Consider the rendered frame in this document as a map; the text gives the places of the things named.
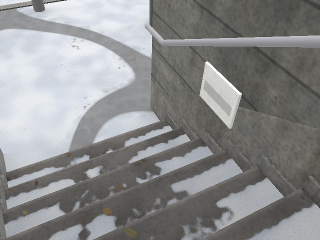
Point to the stairs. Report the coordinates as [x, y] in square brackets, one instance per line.
[151, 183]

